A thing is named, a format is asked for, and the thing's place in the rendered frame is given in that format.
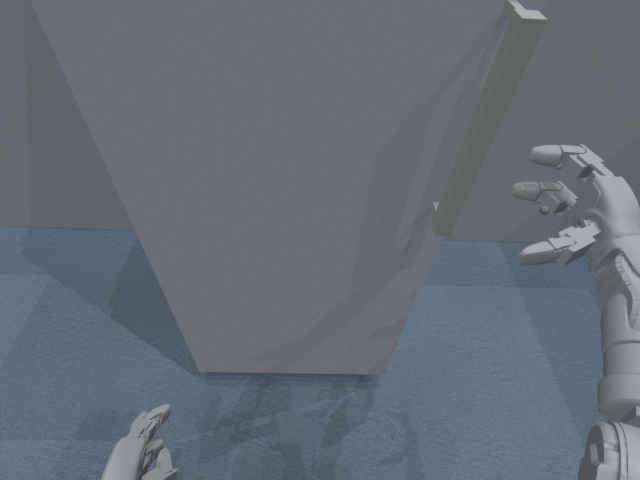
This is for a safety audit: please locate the robot right hand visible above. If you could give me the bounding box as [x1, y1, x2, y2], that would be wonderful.
[509, 144, 640, 267]

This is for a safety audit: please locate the handle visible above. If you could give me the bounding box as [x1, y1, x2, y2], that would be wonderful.
[431, 0, 548, 236]

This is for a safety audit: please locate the fridge door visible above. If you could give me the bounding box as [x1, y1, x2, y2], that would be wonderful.
[31, 0, 547, 375]

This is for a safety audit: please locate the right robot forearm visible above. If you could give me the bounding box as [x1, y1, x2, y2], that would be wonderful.
[588, 235, 640, 428]

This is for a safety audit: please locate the robot left hand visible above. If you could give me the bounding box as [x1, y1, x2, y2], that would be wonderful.
[101, 404, 177, 480]

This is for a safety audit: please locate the robot right upper arm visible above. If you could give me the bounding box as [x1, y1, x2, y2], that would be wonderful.
[578, 421, 640, 480]

